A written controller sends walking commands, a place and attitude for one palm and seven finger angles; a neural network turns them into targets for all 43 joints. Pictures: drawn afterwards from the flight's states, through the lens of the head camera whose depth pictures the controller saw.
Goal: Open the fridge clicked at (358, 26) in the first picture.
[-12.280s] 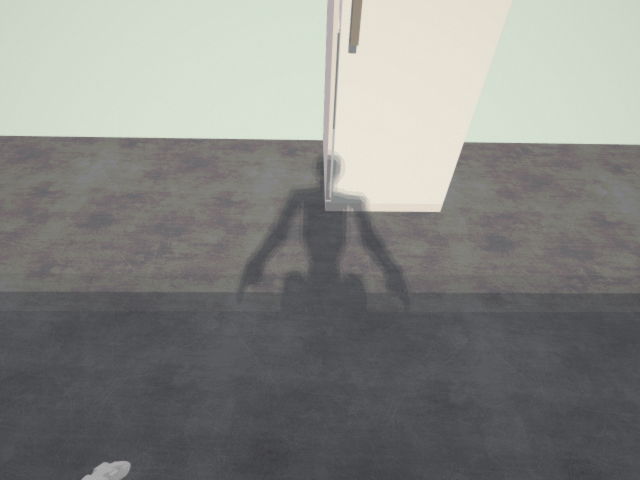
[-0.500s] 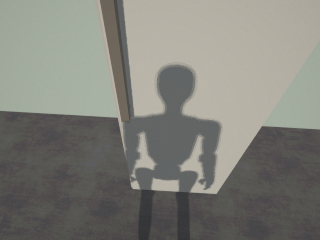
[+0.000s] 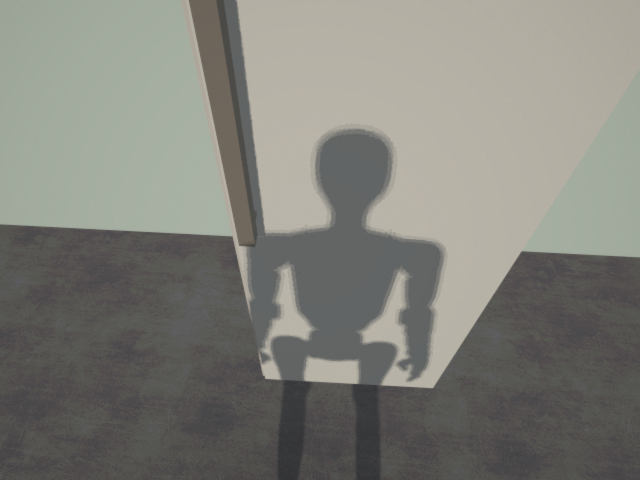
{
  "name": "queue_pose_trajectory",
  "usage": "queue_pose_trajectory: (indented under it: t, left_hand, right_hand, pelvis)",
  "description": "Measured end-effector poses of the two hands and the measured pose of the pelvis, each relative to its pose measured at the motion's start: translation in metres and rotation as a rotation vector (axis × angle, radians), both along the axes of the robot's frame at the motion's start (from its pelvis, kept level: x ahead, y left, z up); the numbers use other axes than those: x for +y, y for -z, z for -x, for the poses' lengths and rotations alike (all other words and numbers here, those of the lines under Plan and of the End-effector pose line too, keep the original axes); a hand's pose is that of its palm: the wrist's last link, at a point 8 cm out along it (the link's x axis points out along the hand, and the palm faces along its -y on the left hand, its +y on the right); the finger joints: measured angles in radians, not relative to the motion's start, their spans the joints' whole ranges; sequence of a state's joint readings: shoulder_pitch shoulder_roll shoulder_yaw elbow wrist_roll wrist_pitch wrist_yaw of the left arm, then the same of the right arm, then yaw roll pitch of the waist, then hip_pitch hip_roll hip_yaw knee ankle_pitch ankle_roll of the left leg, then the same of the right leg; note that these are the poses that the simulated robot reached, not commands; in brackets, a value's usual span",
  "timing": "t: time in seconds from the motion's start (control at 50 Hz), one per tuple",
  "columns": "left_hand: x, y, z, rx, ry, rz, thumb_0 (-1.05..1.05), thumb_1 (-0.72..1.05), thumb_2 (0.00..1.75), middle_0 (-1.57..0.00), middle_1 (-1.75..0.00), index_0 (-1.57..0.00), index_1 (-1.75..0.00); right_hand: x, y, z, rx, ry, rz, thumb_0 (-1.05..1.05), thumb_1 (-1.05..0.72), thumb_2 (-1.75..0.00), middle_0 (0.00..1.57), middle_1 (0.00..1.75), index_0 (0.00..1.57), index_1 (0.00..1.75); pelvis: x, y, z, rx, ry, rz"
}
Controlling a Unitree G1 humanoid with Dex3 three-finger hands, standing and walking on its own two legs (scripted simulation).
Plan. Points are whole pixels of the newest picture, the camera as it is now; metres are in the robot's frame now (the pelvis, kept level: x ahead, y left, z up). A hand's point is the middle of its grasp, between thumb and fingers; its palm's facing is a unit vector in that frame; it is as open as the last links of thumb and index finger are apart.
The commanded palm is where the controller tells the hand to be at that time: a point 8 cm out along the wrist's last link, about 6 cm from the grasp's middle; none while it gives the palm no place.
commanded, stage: raise the hand to about handle height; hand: left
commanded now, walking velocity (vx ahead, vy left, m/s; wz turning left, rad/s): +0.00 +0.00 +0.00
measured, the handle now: (232, 119) +0.47 +0.14 +0.22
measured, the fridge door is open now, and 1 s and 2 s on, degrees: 0 0 0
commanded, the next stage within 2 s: none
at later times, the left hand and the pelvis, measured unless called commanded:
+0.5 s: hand (168, 468) +0.14 +0.19 -0.04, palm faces +0.07 -1.00 +0.03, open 8.5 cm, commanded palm +0.13 +0.25 +0.00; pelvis -0.02 -0.03 -0.04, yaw +3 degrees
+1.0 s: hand (99, 375) +0.20 +0.25 +0.08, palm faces +0.11 -0.99 -0.06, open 11.6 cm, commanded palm +0.17 +0.29 +0.08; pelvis -0.01 -0.01 -0.03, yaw +3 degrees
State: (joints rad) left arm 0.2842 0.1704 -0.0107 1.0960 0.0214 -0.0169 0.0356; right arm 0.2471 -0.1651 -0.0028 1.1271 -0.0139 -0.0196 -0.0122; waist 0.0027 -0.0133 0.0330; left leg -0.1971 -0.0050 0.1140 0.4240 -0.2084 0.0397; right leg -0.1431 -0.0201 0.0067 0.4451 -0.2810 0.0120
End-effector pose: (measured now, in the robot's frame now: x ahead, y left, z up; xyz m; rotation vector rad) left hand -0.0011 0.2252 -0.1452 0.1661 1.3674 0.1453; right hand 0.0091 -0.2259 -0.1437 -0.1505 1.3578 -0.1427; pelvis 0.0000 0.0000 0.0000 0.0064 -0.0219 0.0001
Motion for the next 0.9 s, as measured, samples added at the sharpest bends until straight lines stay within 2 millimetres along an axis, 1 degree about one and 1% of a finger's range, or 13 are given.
queue_pose_trajectory:
  t: [0.12,0.16,0.24,0.28,0.32,0.36,0.4,0.5,0.54,0.6,0.7,0.8,0.9]
  left_hand:
    - [-0.001,-0.005,-0.009,-0.053,-0.049,0.002,0.00,0.91,0.90,-0.20,-0.30,-0.20,-0.30]
    - [0.007,-0.036,-0.053,-0.343,-0.105,-0.026,0.01,0.91,0.90,-0.20,-0.31,-0.20,-0.31]
    - [0.010,-0.126,-0.141,-0.915,-0.099,-0.066,0.02,0.87,0.88,-0.20,-0.33,-0.20,-0.33]
    - [0.008,-0.166,-0.173,-1.159,-0.045,-0.051,0.01,0.85,0.87,-0.20,-0.35,-0.20,-0.35]
    - [0.005,-0.187,-0.190,-1.342,0.022,-0.011,0.01,0.81,0.86,-0.21,-0.37,-0.20,-0.37]
    - [0.001,-0.186,-0.192,-1.430,0.104,0.049,0.00,0.77,0.84,-0.21,-0.39,-0.20,-0.39]
    - [0.000,-0.166,-0.183,-1.397,0.167,0.111,0.00,0.73,0.82,-0.21,-0.42,-0.21,-0.42]
    - [0.017,-0.107,-0.122,-1.142,0.042,0.162,0.00,0.62,0.78,-0.22,-0.49,-0.22,-0.49]
    - [0.026,-0.110,-0.100,-1.151,-0.020,0.098,0.01,0.57,0.76,-0.23,-0.52,-0.22,-0.52]
    - [0.034,-0.142,-0.091,-1.312,-0.025,-0.018,0.01,0.50,0.73,-0.23,-0.56,-0.23,-0.57]
    - [0.029,-0.187,-0.126,-1.524,0.146,-0.005,0.01,0.38,0.68,-0.23,-0.64,-0.23,-0.64]
    - [0.031,-0.184,-0.176,-1.305,0.274,0.136,0.01,0.26,0.63,-0.24,-0.71,-0.24,-0.72]
    - [0.057,-0.201,-0.184,-1.297,0.145,0.113,0.00,0.15,0.58,-0.26,-0.79,-0.26,-0.79]
  right_hand:
    - [-0.005,-0.002,-0.004,-0.032,0.005,0.007,0.00,-0.91,-0.90,0.20,0.30,0.20,0.30]
    - [-0.009,-0.009,-0.018,-0.162,-0.024,0.040,0.00,-0.91,-0.90,0.20,0.30,0.20,0.30]
    - [-0.017,-0.021,-0.063,-0.423,-0.060,0.053,0.01,-0.91,-0.90,0.20,0.30,0.20,0.30]
    - [-0.023,-0.029,-0.089,-0.544,-0.074,0.058,0.01,-0.91,-0.90,0.20,0.30,0.20,0.30]
    - [-0.029,-0.038,-0.114,-0.643,-0.086,0.063,0.01,-0.91,-0.90,0.20,0.30,0.20,0.30]
    - [-0.035,-0.048,-0.135,-0.720,-0.104,0.067,0.01,-0.91,-0.90,0.20,0.30,0.20,0.30]
    - [-0.042,-0.058,-0.152,-0.780,-0.130,0.078,0.01,-0.91,-0.90,0.20,0.30,0.20,0.30]
    - [-0.053,-0.077,-0.184,-0.857,-0.206,0.138,0.01,-0.91,-0.90,0.20,0.30,0.20,0.30]
    - [-0.052,-0.078,-0.191,-0.863,-0.244,0.157,0.01,-0.91,-0.90,0.20,0.30,0.20,0.30]
    - [-0.044,-0.070,-0.196,-0.848,-0.301,0.153,0.01,-0.91,-0.90,0.20,0.30,0.20,0.30]
    - [-0.021,-0.044,-0.187,-0.799,-0.309,0.074,0.01,-0.91,-0.90,0.20,0.30,0.20,0.30]
    - [-0.005,-0.032,-0.157,-0.745,-0.203,0.004,0.01,-0.91,-0.90,0.20,0.30,0.20,0.30]
    - [-0.009,-0.038,-0.131,-0.712,-0.127,0.015,0.01,-0.90,-0.90,0.20,0.30,0.20,0.30]
  pelvis:
    - [-0.002,0.001,0.001,0.004,-0.010,0.008]
    - [-0.004,0.004,0.004,-0.003,-0.022,-0.001]
    - [-0.006,0.009,0.008,0.005,-0.060,-0.003]
    - [-0.008,0.013,0.011,0.026,-0.063,0.001]
    - [-0.012,0.019,0.014,0.064,-0.054,0.000]
    - [-0.018,0.027,0.017,0.089,-0.044,-0.003]
    - [-0.024,0.034,0.020,0.104,-0.042,-0.003]
    - [-0.033,0.045,0.018,0.130,-0.058,0.011]
    - [-0.034,0.047,0.016,0.131,-0.072,0.024]
    - [-0.035,0.050,0.016,0.124,-0.097,0.045]
    - [-0.033,0.051,0.022,0.108,-0.117,0.063]
    - [-0.029,0.042,0.022,0.114,-0.085,0.046]
    - [-0.022,0.031,0.012,0.114,-0.053,0.031]
